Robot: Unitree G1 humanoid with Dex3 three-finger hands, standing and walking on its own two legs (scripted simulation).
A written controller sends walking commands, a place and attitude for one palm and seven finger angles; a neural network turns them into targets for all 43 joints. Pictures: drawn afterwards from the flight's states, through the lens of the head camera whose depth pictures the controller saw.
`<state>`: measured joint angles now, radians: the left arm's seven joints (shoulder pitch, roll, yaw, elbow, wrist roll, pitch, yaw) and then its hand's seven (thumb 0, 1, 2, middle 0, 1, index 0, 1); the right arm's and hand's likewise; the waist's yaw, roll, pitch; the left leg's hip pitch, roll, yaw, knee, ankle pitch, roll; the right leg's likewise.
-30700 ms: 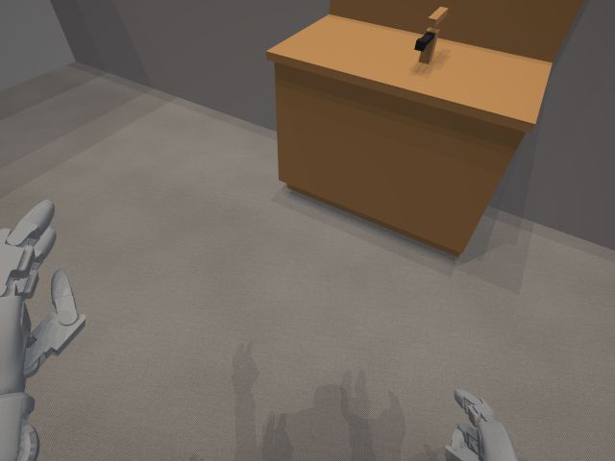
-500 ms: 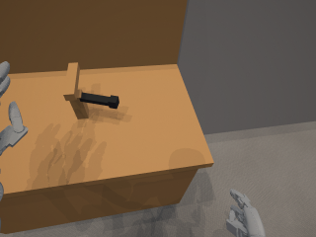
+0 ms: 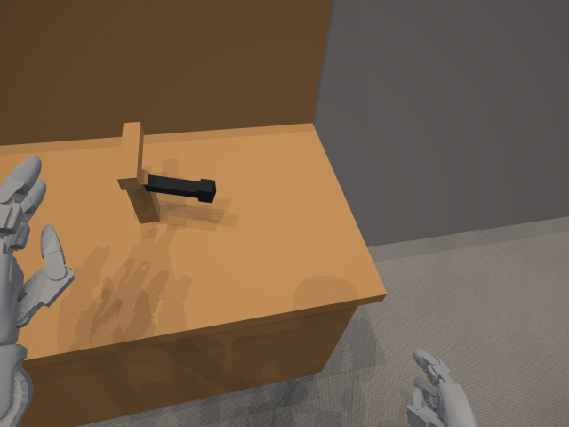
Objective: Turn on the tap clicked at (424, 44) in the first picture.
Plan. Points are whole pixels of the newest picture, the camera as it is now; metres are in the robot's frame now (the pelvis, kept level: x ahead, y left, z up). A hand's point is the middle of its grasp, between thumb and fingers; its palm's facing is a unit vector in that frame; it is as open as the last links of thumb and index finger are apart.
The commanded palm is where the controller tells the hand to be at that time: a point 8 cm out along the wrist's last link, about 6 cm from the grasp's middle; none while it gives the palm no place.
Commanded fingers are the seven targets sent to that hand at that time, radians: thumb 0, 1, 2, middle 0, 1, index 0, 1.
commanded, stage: come to a stop and stand still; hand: left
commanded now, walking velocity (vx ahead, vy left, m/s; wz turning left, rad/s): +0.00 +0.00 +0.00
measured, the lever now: (206, 190) +0.46 +0.18 +0.03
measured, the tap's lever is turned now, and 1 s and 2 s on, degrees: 71 71 71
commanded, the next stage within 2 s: look again from close up in 0.24 s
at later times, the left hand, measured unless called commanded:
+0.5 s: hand (71, 270) +0.23 +0.25 +0.15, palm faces +0.38 -0.85 -0.36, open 7.4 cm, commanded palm +0.17 +0.28 +0.17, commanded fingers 0.00 0.90 0.90 -0.20 -0.30 -0.20 -0.30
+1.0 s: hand (95, 279) +0.22 +0.23 +0.15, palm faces +0.30 -0.87 -0.38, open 7.4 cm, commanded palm +0.16 +0.27 +0.17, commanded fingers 0.00 0.90 0.90 -0.20 -0.30 -0.20 -0.30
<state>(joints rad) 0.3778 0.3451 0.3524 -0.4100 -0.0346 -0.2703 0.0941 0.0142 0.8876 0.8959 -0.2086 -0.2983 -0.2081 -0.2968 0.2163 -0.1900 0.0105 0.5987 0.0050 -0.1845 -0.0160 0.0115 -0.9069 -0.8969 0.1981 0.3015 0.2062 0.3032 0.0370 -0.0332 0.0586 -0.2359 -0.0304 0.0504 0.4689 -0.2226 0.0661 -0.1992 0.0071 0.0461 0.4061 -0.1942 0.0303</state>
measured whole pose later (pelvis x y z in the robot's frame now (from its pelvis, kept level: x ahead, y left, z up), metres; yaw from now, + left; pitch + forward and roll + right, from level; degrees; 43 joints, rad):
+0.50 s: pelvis +0.01 +0.00 +0.00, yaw +0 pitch -1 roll -2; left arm 0.41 0.35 0.35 -0.44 -0.04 -0.22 0.10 0.01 0.89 0.90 -0.21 -0.30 -0.21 -0.30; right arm 0.19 -0.19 0.01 0.57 0.01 -0.13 -0.03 0.01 -0.91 -0.90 0.20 0.30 0.21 0.30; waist 0.03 -0.02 0.06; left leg -0.22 -0.03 0.05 0.45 -0.22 0.07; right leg -0.18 0.00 0.04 0.37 -0.19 0.03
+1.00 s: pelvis +0.00 +0.00 +0.00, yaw -1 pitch -1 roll -1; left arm 0.44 0.36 0.33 -0.42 -0.05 -0.27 0.06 0.01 0.89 0.90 -0.21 -0.30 -0.21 -0.30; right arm 0.21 -0.20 0.00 0.56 0.01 -0.17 0.00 0.01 -0.91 -0.90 0.20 0.30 0.21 0.30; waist 0.01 -0.01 0.05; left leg -0.25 -0.02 0.07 0.48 -0.23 0.06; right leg -0.23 0.02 0.06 0.44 -0.21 0.03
